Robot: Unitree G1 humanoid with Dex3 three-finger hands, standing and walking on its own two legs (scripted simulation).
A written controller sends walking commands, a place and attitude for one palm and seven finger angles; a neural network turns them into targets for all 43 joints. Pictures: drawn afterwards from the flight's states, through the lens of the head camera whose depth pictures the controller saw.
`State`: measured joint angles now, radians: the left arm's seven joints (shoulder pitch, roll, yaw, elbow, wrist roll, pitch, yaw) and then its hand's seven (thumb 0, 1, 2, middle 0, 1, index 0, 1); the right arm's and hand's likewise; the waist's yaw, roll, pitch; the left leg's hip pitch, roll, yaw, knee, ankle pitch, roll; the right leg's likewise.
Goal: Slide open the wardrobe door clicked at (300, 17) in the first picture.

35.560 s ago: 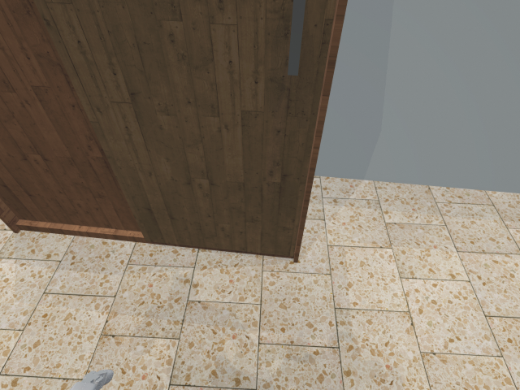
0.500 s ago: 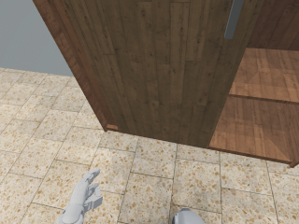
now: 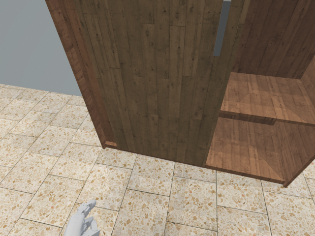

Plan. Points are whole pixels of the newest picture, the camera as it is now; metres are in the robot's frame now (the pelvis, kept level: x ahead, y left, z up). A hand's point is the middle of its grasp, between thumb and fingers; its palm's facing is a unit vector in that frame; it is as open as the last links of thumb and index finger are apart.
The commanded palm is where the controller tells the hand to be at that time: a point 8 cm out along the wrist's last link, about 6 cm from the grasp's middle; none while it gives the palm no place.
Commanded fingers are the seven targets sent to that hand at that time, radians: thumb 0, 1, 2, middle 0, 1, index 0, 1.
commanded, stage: stop stepping back and stand still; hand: right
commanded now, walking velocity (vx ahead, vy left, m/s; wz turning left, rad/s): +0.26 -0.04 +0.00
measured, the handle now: (221, 27) +0.73 -0.21 +0.23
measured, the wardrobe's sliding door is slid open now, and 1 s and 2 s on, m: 0.52 0.52 0.52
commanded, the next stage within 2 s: let the arm hang, fingers relaxed in 0.90 s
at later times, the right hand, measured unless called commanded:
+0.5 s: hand out of the picture +0.21 -0.34 +0.18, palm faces +0.47 +0.70 -0.54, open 7.4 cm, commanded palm +0.15 -0.36 +0.18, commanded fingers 0.00 -0.90 -0.90 0.20 0.30 0.20 0.30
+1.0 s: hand out of the picture +0.24 -0.36 +0.15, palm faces +0.43 +0.75 -0.51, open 7.4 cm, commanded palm none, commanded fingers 0.00 -0.90 -0.90 0.20 0.30 0.20 0.30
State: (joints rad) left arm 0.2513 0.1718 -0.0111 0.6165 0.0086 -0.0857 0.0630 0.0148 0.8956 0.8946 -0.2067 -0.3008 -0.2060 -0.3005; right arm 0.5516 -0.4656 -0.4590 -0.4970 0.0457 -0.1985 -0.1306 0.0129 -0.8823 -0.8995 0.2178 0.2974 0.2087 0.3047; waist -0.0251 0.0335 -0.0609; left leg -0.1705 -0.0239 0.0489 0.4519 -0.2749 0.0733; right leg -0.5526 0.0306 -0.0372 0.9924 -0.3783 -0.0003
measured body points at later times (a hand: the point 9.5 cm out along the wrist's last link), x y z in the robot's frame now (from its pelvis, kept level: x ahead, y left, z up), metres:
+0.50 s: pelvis +0.02 -0.05 -0.01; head +0.03 -0.05 +0.44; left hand +0.20 +0.15 -0.10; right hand +0.18 -0.37 +0.21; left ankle +0.05 +0.06 -0.74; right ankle +0.03 -0.16 -0.73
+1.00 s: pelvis +0.05 -0.08 +0.00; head +0.07 -0.09 +0.45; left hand +0.24 +0.14 -0.07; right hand +0.21 -0.40 +0.18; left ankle +0.05 +0.06 -0.74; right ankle +0.03 -0.16 -0.74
